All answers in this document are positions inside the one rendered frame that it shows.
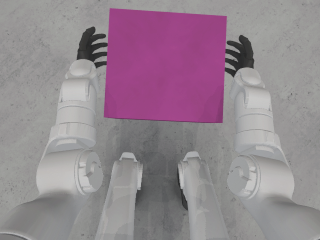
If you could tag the robot right hand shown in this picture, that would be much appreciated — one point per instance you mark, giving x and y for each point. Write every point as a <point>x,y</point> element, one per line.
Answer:
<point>244,58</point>

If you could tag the right robot forearm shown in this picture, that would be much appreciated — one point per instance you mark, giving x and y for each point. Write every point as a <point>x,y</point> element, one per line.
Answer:
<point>253,117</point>

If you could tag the left robot forearm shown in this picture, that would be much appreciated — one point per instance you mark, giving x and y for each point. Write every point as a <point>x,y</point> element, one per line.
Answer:
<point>76,110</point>

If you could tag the robot left hand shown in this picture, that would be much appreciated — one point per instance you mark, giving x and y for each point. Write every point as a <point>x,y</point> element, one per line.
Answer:
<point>86,48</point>

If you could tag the left robot shin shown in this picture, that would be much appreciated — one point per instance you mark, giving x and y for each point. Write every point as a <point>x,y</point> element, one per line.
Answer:
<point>124,155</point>

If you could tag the right robot upper arm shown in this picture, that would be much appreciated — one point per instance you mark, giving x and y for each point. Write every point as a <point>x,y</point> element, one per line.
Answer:
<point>265,187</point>

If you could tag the carton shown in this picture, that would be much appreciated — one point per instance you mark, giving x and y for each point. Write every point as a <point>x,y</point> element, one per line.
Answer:
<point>165,66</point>

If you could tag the right robot foot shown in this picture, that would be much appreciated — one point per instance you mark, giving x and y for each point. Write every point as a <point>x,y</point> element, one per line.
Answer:
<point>184,201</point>

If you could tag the left robot upper arm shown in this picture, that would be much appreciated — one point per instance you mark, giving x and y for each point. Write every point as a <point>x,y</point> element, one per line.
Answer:
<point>65,180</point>

